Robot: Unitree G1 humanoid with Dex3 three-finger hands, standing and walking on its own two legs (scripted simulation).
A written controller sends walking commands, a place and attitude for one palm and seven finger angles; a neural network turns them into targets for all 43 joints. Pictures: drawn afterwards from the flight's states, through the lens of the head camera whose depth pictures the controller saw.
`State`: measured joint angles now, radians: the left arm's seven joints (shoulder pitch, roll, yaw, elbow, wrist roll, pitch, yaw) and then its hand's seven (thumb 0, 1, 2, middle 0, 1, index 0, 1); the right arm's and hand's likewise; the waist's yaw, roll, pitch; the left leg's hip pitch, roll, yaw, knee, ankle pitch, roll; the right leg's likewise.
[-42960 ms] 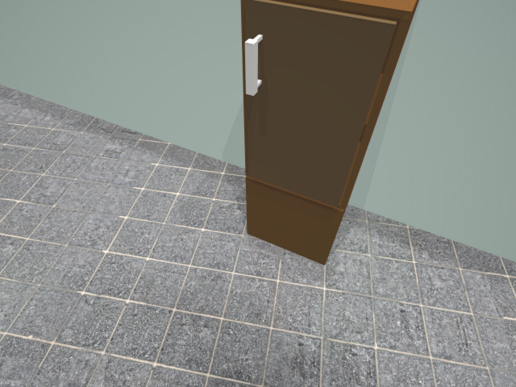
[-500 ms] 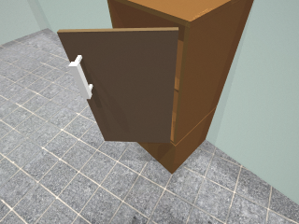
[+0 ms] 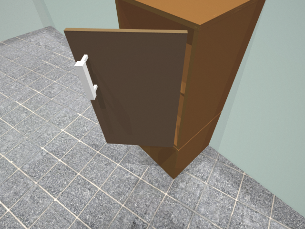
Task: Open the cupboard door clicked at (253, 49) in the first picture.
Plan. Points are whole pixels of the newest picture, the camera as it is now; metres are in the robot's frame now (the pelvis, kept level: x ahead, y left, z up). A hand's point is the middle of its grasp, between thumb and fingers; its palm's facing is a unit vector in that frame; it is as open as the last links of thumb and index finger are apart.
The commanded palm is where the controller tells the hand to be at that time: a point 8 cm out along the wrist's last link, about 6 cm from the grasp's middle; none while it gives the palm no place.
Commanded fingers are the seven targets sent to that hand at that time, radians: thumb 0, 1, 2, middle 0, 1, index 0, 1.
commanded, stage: look again from close up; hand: left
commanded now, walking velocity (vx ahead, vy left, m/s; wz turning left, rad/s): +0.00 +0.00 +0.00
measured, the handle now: (88, 77) +0.53 +0.25 +0.10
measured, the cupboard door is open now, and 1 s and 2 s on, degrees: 42 42 42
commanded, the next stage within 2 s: raise the hand with hooked fingers in 0.18 s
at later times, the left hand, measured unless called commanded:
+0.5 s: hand (79, 200) +0.19 +0.20 -0.01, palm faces +0.19 -0.98 -0.05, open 7.6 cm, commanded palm +0.11 +0.25 -0.05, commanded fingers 0.00 0.62 0.78 -0.22 -0.48 -0.22 -0.48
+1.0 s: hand (58, 202) +0.18 +0.25 +0.00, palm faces -0.05 -1.00 -0.05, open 10.4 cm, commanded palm +0.14 +0.31 +0.02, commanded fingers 0.00 0.04 0.53 -0.26 -0.86 -0.26 -0.86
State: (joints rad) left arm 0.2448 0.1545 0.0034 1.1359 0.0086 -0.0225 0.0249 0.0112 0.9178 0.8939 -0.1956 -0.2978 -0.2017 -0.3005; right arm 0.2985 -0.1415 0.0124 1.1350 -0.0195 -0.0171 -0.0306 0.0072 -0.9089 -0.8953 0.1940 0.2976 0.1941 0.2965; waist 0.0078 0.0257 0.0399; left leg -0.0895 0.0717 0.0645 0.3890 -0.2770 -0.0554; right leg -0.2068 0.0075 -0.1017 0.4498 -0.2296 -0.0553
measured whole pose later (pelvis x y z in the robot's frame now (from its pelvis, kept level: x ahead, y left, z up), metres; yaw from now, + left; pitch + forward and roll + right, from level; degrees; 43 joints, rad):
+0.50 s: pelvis -0.02 +0.02 -0.02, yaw +1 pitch +3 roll +1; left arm 0.36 0.15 0.06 0.19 -0.20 -0.30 -0.02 0.03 0.85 0.86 -0.20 -0.35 -0.20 -0.36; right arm 0.27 -0.27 -0.04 0.79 0.02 -0.30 -0.06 0.02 -0.92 -0.89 0.20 0.30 0.20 0.30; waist -0.02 0.03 -0.05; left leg -0.34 0.03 0.05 0.65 -0.37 -0.02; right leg -0.43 -0.05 -0.10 0.67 -0.30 -0.02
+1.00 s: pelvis -0.04 +0.05 -0.06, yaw +3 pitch +8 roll -3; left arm 0.29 0.27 0.16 -0.03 -0.26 -0.26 -0.33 0.01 0.26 0.62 -0.24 -0.71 -0.25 -0.71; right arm 0.24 -0.18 0.10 0.56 0.03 -0.24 -0.04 0.02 -0.90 -0.89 0.20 0.30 0.20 0.30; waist 0.02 0.02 -0.07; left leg -0.64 0.04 0.00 1.01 -0.51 0.02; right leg -0.67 -0.07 -0.13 0.91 -0.37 0.01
